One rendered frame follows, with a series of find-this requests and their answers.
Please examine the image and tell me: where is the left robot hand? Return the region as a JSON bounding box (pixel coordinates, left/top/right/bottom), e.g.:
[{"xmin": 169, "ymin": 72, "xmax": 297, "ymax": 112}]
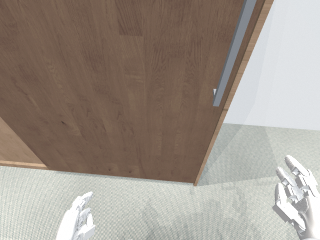
[{"xmin": 55, "ymin": 191, "xmax": 96, "ymax": 240}]

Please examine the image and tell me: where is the right robot hand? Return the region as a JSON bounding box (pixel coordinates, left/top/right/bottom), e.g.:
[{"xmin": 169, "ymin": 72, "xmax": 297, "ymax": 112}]
[{"xmin": 272, "ymin": 155, "xmax": 320, "ymax": 240}]

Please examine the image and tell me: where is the handle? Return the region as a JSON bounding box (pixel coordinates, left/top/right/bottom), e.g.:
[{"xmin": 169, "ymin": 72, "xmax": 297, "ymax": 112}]
[{"xmin": 212, "ymin": 0, "xmax": 257, "ymax": 107}]

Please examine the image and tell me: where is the wardrobe door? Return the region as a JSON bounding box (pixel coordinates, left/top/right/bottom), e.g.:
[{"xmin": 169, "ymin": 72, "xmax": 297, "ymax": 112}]
[
  {"xmin": 0, "ymin": 117, "xmax": 44, "ymax": 164},
  {"xmin": 0, "ymin": 0, "xmax": 264, "ymax": 183}
]

